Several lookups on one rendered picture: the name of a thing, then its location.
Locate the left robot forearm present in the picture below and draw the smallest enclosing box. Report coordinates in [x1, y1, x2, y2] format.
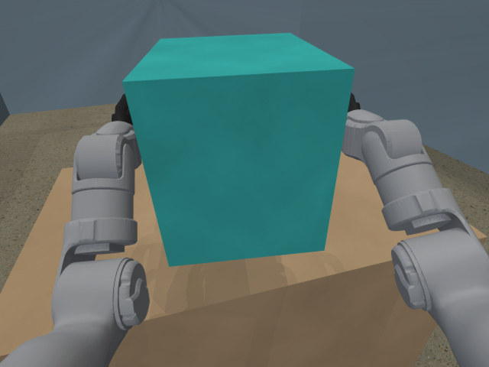
[51, 121, 142, 324]

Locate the right robot forearm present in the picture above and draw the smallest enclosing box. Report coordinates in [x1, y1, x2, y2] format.
[342, 109, 489, 264]

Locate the robot right upper arm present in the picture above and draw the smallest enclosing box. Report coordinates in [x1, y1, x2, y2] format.
[391, 228, 489, 367]

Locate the robot right hand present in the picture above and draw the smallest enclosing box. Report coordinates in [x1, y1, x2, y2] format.
[348, 93, 361, 112]

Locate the carton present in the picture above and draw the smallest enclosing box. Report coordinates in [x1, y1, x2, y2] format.
[122, 33, 355, 267]

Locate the robot left hand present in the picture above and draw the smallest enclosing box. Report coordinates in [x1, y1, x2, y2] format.
[112, 94, 133, 125]

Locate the robot left upper arm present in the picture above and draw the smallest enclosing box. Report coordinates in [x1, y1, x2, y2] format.
[0, 258, 150, 367]

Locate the pedestal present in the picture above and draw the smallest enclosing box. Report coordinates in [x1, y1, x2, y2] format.
[0, 151, 487, 367]

